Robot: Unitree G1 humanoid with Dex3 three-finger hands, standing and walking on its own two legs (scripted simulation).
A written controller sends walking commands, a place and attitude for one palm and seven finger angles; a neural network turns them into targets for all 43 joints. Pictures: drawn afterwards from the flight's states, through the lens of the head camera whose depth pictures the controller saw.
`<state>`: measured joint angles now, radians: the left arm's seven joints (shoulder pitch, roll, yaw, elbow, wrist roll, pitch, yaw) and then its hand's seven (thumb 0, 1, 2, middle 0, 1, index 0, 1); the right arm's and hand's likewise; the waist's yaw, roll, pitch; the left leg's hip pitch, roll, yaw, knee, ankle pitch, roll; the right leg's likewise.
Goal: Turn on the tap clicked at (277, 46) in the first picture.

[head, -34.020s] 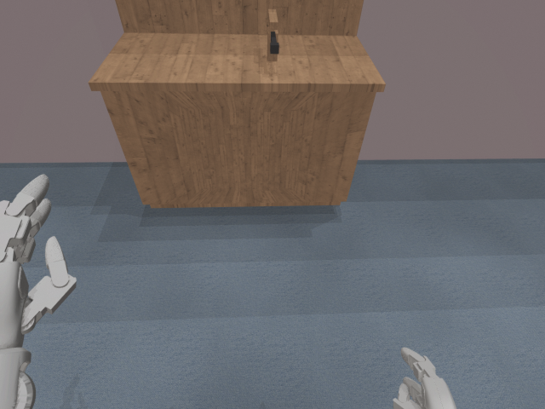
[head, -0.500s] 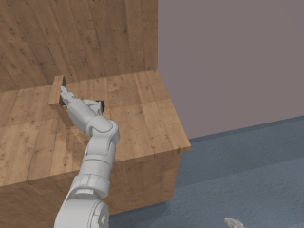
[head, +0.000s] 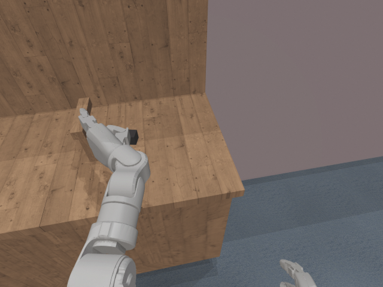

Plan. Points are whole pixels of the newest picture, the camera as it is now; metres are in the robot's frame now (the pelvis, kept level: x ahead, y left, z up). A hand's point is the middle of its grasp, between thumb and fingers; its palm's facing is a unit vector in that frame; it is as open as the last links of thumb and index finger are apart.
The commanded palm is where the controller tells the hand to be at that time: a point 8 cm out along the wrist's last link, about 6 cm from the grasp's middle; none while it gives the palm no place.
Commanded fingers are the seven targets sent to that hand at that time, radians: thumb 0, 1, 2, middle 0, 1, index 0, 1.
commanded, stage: lift the hand up off the lever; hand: left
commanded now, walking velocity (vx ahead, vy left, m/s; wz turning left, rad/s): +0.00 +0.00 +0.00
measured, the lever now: (131, 137) +0.46 +0.19 +0.05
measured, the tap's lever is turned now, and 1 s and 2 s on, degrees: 75 75 75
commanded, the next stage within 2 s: draw the hand back beside the body in 0.06 s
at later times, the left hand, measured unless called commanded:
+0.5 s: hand (114, 159) +0.32 +0.18 +0.13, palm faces +0.25 -0.95 -0.20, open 7.7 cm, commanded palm +0.29 +0.21 +0.15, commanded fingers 0.00 0.90 0.90 -0.17 -0.20 -0.17 -0.20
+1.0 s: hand (75, 179) +0.26 +0.22 +0.15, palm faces +0.23 -0.93 -0.27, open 7.5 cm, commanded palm +0.22 +0.27 +0.17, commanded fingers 0.00 0.90 0.90 -0.19 -0.28 -0.19 -0.28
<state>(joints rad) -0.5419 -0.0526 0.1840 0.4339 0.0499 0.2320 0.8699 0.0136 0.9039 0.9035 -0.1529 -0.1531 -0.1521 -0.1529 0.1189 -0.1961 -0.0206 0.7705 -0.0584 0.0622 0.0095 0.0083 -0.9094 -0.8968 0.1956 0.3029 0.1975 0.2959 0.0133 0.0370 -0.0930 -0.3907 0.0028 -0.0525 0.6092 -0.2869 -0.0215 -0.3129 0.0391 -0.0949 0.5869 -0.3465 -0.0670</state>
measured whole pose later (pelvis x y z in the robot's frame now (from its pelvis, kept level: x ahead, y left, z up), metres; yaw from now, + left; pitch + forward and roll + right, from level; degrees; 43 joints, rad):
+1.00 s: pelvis +0.00 +0.02 +0.02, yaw -3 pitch -5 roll +0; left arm 0.22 0.30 0.14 -0.18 -0.08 -0.10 0.10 0.01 0.90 0.90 -0.19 -0.25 -0.19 -0.25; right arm 0.18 -0.21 0.02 0.63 0.00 -0.02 -0.03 0.01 -0.91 -0.90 0.20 0.30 0.20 0.30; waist 0.04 0.06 0.04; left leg -0.09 0.01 0.01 0.38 -0.20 0.01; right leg -0.02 0.04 -0.02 0.33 -0.22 -0.04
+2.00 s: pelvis -0.01 +0.03 +0.01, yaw -4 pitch -1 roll -1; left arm 0.45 0.35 0.30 -0.40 -0.07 -0.15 0.08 0.01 0.90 0.90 -0.21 -0.30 -0.21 -0.30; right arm 0.16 -0.24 0.00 0.57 0.01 -0.01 -0.06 0.01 -0.91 -0.90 0.20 0.30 0.20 0.30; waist 0.04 0.07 0.02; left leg -0.25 0.01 0.01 0.48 -0.22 0.02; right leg -0.18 0.04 -0.03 0.42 -0.24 -0.03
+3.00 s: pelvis -0.15 +0.05 +0.00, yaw -3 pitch +2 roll -2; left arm 0.46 0.36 0.29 -0.55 -0.05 -0.19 0.12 0.01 0.89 0.90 -0.21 -0.30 -0.21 -0.30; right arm 0.16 -0.19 0.00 0.61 0.00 -0.06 -0.05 0.01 -0.91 -0.90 0.20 0.30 0.20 0.30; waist 0.03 0.02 0.03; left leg -0.48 0.03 -0.02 0.70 -0.26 -0.02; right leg -0.32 0.07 0.03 0.52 -0.24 -0.02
